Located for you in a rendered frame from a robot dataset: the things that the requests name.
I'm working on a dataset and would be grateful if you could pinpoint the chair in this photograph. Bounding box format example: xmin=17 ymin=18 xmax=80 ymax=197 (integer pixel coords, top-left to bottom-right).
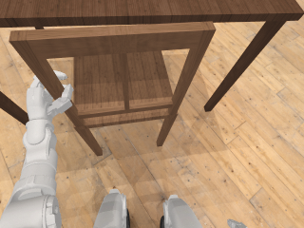
xmin=9 ymin=21 xmax=216 ymax=157

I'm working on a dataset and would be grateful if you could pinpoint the table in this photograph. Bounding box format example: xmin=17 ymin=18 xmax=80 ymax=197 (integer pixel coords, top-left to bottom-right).
xmin=0 ymin=0 xmax=304 ymax=125

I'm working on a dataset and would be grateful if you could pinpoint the left robot upper arm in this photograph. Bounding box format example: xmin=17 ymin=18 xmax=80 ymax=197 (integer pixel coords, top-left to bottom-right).
xmin=1 ymin=194 xmax=62 ymax=228

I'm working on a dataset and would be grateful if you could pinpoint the left robot hand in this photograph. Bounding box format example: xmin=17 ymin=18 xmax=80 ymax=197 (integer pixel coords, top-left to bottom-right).
xmin=26 ymin=70 xmax=74 ymax=123

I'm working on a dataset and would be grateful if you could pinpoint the robot right shin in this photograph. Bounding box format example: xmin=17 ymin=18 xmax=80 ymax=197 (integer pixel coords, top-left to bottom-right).
xmin=164 ymin=195 xmax=178 ymax=228

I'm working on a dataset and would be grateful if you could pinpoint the right robot thigh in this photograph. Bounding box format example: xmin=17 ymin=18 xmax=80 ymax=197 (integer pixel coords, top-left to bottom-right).
xmin=162 ymin=198 xmax=203 ymax=228

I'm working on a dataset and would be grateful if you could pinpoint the robot left forearm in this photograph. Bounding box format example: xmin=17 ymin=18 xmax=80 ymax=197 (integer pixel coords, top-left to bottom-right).
xmin=0 ymin=119 xmax=58 ymax=228

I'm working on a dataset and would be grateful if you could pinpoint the right robot hand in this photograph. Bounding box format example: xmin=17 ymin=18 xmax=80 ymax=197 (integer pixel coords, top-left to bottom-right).
xmin=227 ymin=218 xmax=248 ymax=228

